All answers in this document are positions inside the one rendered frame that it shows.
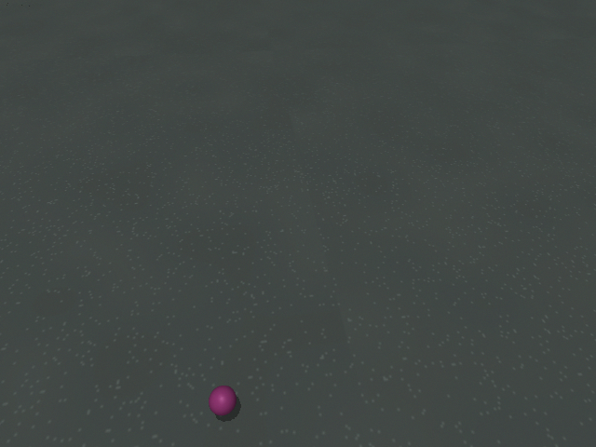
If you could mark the ball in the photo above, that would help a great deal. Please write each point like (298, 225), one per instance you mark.
(222, 400)

